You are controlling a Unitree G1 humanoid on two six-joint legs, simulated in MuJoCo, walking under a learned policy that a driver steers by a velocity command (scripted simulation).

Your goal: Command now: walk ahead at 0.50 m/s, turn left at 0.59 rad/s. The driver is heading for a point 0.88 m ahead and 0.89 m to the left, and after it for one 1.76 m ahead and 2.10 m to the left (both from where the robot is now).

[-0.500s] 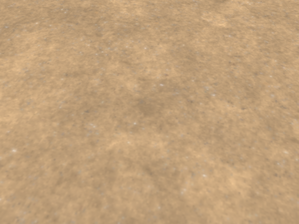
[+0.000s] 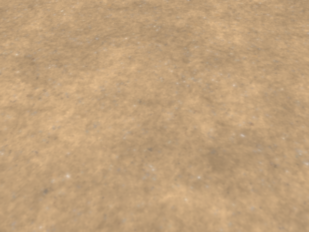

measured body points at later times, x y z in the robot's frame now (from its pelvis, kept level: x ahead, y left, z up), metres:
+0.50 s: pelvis +0.25 +0.07 -0.01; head +0.29 +0.10 +0.44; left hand +0.29 +0.36 -0.12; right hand +0.41 -0.17 -0.12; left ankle +0.25 +0.12 -0.75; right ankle +0.31 -0.08 -0.67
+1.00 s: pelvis +0.53 +0.12 -0.01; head +0.56 +0.12 +0.44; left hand +0.48 +0.42 -0.10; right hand +0.76 -0.07 -0.13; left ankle +0.42 +0.19 -0.66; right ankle +0.61 +0.06 -0.75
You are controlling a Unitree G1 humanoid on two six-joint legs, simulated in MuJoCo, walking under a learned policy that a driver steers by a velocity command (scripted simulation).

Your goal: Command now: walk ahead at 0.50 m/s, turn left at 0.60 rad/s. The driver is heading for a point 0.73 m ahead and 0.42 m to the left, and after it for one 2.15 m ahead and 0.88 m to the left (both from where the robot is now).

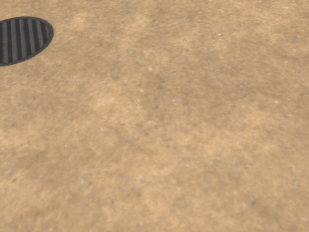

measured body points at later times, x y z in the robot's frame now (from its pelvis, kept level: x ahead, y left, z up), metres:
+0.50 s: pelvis +0.26 +0.07 -0.01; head +0.29 +0.09 +0.44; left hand +0.26 +0.35 -0.13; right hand +0.46 -0.15 -0.12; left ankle +0.28 +0.12 -0.74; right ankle +0.23 -0.09 -0.65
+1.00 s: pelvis +0.54 +0.13 -0.01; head +0.57 +0.14 +0.44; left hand +0.54 +0.44 -0.10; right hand +0.72 -0.09 -0.14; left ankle +0.37 +0.15 -0.66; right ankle +0.64 +0.08 -0.74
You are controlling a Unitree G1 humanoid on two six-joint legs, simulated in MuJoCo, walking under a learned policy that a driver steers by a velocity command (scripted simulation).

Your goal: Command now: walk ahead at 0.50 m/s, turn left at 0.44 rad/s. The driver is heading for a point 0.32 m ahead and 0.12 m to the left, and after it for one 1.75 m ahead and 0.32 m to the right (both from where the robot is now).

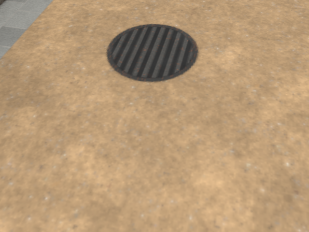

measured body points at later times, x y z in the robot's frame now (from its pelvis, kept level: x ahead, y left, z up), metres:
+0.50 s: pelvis +0.23 +0.04 +0.01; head +0.26 +0.06 +0.45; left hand +0.23 +0.29 -0.15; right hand +0.39 -0.18 -0.11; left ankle +0.29 +0.12 -0.73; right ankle +0.15 -0.10 -0.66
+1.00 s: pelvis +0.28 +0.03 +0.01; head +0.27 +0.02 +0.46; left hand +0.29 +0.26 -0.14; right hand +0.31 -0.21 -0.14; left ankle +0.29 +0.12 -0.73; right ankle +0.28 -0.08 -0.73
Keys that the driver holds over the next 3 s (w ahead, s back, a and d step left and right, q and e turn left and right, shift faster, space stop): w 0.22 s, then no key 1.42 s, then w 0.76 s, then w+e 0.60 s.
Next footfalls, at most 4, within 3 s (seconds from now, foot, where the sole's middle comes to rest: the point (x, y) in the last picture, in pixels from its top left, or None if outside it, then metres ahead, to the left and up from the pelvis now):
0.36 left None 0.33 0.12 -0.77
0.74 right None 0.32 -0.08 -0.77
2.40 right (157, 177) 0.73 0.00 -0.77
2.92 left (122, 126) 1.04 0.17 -0.77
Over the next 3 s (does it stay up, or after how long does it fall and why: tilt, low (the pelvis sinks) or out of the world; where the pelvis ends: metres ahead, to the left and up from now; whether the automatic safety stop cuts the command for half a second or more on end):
stays up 0.90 0.09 -0.01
